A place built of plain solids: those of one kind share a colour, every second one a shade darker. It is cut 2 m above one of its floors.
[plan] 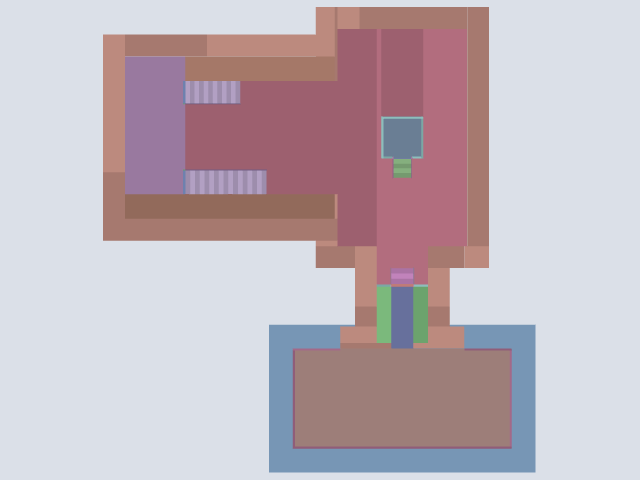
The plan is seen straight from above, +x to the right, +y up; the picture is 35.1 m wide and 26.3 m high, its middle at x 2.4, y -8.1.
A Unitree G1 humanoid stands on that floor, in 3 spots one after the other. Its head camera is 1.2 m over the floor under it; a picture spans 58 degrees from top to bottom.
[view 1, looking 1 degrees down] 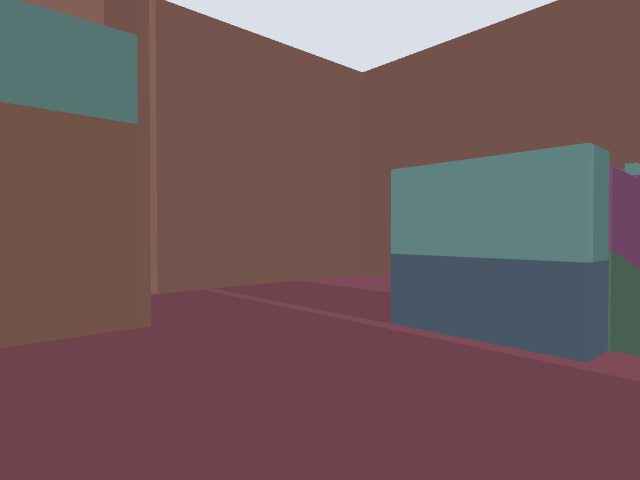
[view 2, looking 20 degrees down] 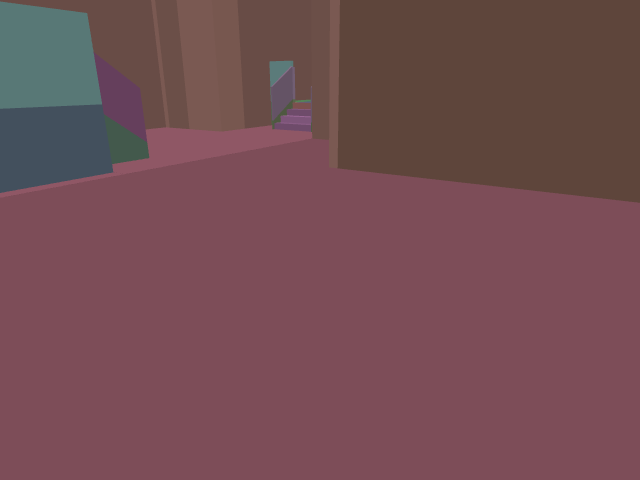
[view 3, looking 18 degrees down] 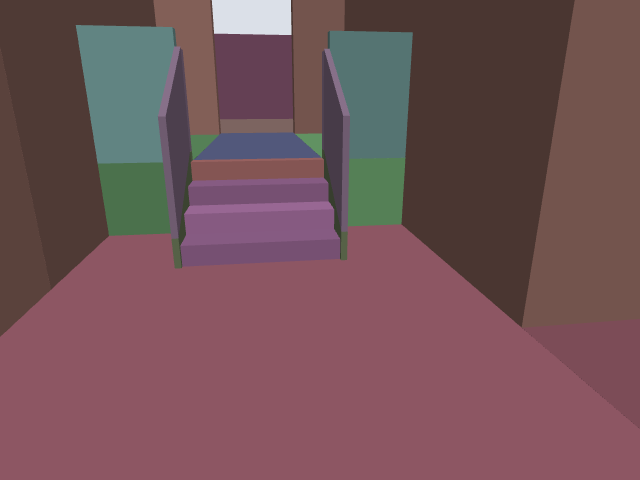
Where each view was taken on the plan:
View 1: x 1.27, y -4.94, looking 48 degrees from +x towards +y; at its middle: wall_brick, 11.30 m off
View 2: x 0.04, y -0.01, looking -58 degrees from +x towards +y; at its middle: floor_concrete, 3.51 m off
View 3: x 6.91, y -6.49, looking -98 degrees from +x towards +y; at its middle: step_fin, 3.35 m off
